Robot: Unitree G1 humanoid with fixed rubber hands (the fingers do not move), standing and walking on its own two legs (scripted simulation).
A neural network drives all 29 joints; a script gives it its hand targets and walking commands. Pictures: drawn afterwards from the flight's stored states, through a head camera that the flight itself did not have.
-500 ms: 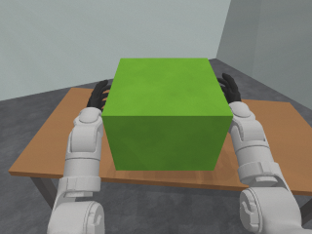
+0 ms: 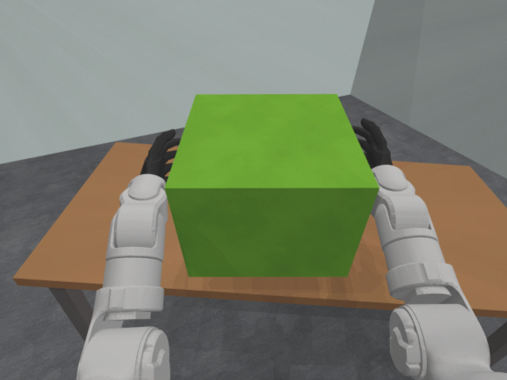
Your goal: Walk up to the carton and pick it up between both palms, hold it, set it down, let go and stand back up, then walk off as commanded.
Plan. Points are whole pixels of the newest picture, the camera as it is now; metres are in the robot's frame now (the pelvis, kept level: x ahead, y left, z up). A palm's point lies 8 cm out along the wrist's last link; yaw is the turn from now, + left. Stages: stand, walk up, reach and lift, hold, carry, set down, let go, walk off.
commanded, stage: hold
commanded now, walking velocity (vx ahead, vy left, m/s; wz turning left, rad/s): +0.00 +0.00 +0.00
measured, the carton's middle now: (267, 180) +0.39 -0.01 +0.16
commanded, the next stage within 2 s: set down in 0.72 s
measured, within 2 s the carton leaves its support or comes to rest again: neither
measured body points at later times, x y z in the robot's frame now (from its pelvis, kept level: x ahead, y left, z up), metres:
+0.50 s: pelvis +0.00 +0.00 +0.00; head -0.06 +0.02 +0.45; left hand +0.37 +0.16 +0.19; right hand +0.38 -0.19 +0.21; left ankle +0.02 +0.13 -0.74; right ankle +0.05 -0.13 -0.74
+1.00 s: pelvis +0.00 +0.00 +0.00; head -0.06 +0.01 +0.45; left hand +0.37 +0.16 +0.20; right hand +0.39 -0.19 +0.22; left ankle +0.02 +0.13 -0.74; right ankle +0.05 -0.13 -0.74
